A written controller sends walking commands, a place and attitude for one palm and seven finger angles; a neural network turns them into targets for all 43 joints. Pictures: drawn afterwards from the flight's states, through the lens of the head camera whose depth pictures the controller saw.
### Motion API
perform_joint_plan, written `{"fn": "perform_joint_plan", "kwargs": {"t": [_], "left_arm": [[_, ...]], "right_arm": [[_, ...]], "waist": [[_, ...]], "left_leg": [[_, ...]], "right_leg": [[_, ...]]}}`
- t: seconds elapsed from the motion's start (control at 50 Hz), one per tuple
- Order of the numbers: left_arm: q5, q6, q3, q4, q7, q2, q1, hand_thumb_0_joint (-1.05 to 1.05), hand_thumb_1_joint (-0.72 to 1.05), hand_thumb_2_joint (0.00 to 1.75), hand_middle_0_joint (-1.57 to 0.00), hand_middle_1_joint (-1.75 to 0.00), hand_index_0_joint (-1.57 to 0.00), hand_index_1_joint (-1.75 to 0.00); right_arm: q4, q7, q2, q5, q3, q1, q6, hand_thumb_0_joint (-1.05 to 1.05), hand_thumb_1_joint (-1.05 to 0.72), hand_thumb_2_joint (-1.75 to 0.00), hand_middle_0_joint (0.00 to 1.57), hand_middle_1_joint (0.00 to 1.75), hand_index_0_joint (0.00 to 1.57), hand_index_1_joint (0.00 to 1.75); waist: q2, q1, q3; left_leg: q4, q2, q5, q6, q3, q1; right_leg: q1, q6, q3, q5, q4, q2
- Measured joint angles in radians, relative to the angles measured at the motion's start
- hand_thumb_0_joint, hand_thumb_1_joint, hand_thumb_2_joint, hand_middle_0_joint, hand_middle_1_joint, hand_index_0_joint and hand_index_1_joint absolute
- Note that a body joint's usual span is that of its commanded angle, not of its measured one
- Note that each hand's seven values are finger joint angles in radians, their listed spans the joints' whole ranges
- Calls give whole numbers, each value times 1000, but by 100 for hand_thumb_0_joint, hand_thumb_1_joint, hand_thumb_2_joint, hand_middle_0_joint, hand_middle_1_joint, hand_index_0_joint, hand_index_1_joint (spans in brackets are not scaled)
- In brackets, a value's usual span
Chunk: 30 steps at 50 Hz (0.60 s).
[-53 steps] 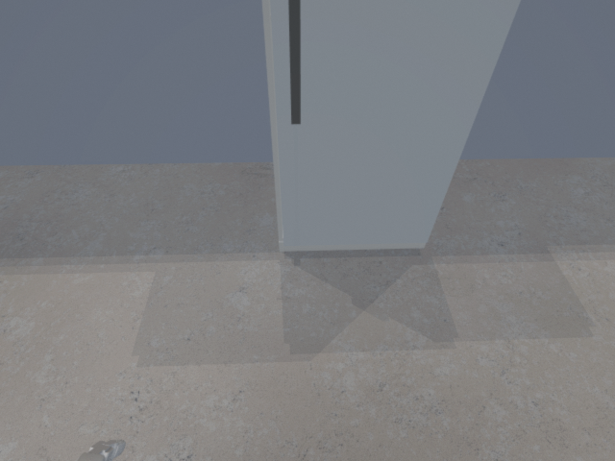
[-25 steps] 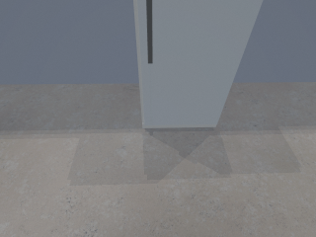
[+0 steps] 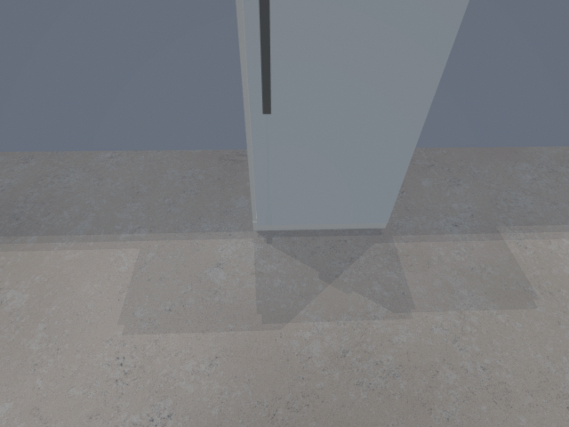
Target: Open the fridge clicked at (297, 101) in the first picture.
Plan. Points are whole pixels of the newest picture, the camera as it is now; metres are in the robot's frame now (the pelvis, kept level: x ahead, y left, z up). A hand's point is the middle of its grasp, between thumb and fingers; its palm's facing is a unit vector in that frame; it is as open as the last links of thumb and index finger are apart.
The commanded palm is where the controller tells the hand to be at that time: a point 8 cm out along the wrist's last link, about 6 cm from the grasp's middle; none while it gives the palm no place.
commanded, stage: look at it before walking up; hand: left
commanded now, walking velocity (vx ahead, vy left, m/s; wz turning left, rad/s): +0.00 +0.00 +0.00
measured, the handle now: (265, 52) +1.00 +0.11 +0.08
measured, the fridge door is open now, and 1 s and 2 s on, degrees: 0 0 0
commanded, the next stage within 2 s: walk to a spot facing it in 0.38 s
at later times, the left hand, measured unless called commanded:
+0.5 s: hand out of the picture +0.08 +0.25 -0.15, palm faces -0.02 -0.94 -0.34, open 7.4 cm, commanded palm none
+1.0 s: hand out of the picture +0.06 +0.15 -0.17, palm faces -0.11 -0.96 -0.24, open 7.4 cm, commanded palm none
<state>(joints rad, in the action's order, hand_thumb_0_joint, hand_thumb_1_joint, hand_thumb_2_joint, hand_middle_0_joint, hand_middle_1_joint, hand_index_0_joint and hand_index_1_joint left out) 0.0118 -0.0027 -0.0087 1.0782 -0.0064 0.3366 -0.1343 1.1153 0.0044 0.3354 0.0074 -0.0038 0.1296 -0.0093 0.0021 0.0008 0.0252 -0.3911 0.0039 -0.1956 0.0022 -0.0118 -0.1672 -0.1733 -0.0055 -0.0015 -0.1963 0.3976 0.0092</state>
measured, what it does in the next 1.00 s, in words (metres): lifts its left foot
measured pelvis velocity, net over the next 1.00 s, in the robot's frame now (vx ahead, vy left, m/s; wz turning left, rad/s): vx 0.04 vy -0.05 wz -0.23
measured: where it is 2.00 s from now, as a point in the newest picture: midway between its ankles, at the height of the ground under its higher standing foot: (312, 424)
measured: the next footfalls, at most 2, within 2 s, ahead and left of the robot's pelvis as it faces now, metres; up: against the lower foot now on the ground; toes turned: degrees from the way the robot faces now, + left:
left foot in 1.44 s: +0.37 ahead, +0.00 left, +0.00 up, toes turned -18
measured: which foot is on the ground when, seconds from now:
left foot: down 0.00-0.88, up 0.90-1.00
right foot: down 0.00-1.00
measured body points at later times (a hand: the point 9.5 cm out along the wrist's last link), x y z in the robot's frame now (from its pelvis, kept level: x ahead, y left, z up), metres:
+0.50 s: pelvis +0.01 +0.00 +0.00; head +0.02 +0.00 +0.45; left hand +0.08 +0.30 -0.13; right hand +0.10 -0.29 -0.13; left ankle +0.01 +0.12 -0.74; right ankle +0.01 -0.12 -0.74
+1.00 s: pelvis +0.04 -0.05 -0.01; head +0.04 -0.07 +0.44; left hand +0.06 +0.20 -0.15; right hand +0.03 -0.31 -0.17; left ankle +0.04 +0.10 -0.67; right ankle +0.01 -0.11 -0.74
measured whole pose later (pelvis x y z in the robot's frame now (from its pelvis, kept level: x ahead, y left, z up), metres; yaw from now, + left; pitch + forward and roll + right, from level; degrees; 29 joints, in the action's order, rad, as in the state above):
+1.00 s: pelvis +0.04 -0.05 -0.01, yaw -13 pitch -1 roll +1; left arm 0.02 -0.02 0.04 0.99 -0.02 0.18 -0.39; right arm 1.04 0.01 0.25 0.02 0.04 0.24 0.03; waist -0.04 -0.06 0.02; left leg -1.10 -0.08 -0.40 0.03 0.06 -0.43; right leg -0.22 0.08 0.04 -0.33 0.57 -0.04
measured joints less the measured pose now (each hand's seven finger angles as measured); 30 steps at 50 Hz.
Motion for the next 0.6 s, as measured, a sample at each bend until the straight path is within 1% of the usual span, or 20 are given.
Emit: {"fn": "perform_joint_plan", "kwargs": {"t": [0.5, 0.6], "left_arm": [[-1, -2, 1, 8, 2, 9, -2, 0, 91, 90, -20, -30, -20, -30], [-1, 13, 9, -7, 6, 3, -11, 0, 91, 90, -20, -30, -20, -30]], "right_arm": [[-5, -4, 5, -3, -2, -27, -1, 0, -91, -90, 20, 30, 20, 30], [-18, -13, -1, 0, 3, -31, 4, 0, -91, -90, 20, 30, 20, 30]], "waist": [[-1, -7, 7], [0, -19, 7]], "left_leg": [[29, 1, -2, 0, -2, 33], [8, -7, -14, 2, 19, 26]], "right_leg": [[34, -1, 2, -3, -29, 2], [16, -1, -19, -7, -5, -7]]}}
